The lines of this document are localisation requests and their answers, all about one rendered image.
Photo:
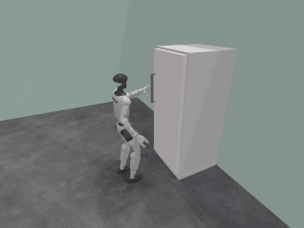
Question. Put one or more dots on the right robot forearm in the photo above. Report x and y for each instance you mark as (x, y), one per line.
(129, 128)

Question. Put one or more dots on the left robot upper arm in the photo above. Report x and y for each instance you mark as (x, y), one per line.
(129, 95)

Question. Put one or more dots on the handle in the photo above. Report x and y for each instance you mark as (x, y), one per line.
(152, 88)

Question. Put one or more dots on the humanoid robot head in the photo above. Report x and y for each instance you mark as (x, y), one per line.
(121, 79)

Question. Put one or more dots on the right robot upper arm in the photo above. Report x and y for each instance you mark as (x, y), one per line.
(125, 102)

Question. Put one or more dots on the left robot forearm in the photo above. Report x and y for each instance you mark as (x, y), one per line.
(136, 92)

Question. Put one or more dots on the fridge door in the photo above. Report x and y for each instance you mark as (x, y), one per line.
(169, 89)

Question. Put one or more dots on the right robot hand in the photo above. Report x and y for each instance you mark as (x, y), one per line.
(142, 139)

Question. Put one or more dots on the robot torso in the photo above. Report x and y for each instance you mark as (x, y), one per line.
(117, 104)

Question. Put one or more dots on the left robot hand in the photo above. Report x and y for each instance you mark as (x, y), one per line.
(146, 89)

